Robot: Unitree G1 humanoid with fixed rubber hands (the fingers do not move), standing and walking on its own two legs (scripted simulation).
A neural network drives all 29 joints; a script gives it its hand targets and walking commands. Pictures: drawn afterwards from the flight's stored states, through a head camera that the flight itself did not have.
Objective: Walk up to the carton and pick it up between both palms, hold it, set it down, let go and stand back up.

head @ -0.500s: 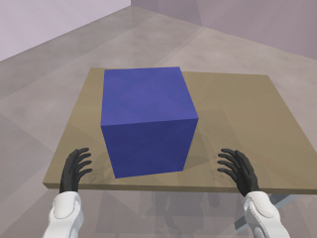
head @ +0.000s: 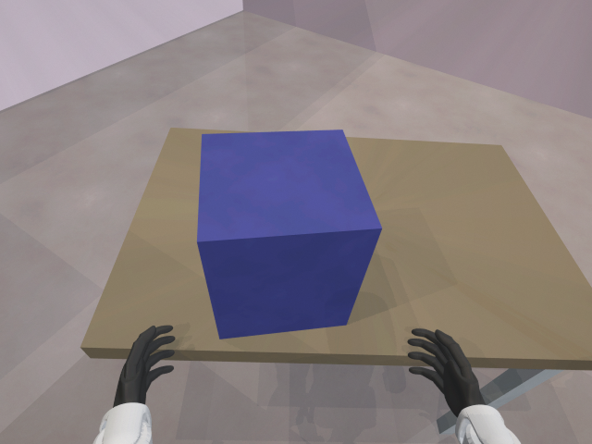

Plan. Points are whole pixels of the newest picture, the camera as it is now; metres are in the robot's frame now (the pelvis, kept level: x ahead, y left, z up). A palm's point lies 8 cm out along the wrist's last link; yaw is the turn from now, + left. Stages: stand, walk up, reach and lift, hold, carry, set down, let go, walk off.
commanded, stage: set down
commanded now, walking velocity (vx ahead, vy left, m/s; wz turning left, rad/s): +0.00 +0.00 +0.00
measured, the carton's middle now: (279, 237) +0.40 +0.04 +0.04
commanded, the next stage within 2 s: let go in 0.76 s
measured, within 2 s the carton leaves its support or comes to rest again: neither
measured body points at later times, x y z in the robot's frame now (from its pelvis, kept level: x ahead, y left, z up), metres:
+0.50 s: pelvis -0.01 +0.01 +0.00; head -0.05 +0.02 +0.45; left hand +0.20 +0.22 -0.02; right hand +0.21 -0.20 -0.02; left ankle -0.01 +0.12 -0.75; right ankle -0.01 -0.09 -0.75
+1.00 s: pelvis -0.02 +0.01 +0.00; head -0.07 +0.01 +0.44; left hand +0.20 +0.23 -0.02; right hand +0.21 -0.20 -0.02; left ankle -0.01 +0.12 -0.75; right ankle -0.01 -0.09 -0.75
